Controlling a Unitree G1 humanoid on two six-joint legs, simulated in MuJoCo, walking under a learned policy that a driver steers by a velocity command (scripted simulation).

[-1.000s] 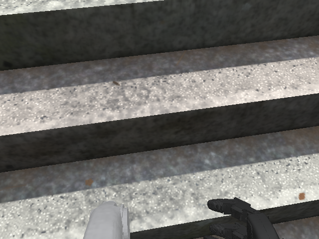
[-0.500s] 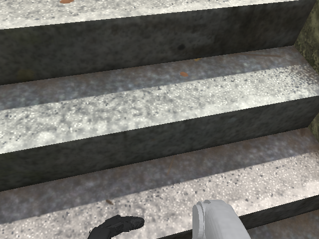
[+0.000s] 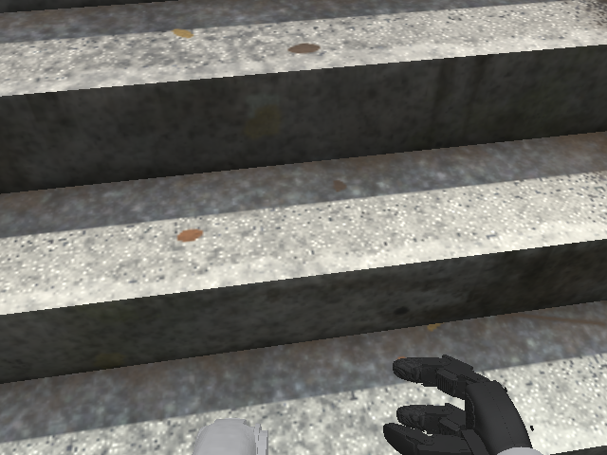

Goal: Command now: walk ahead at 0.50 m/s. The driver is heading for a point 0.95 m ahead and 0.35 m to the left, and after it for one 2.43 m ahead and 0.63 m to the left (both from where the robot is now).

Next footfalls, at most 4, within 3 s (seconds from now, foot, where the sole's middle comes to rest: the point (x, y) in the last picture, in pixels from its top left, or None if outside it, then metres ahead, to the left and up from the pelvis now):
0.06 left None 0.18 0.10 -0.60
0.56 right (417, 401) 0.48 -0.14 -0.41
1.04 left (242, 225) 0.68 0.15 -0.22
1.72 right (400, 34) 0.95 -0.10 -0.03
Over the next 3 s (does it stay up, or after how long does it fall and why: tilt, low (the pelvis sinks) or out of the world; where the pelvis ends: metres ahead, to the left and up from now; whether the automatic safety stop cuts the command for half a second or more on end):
stays up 0.73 0.22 0.57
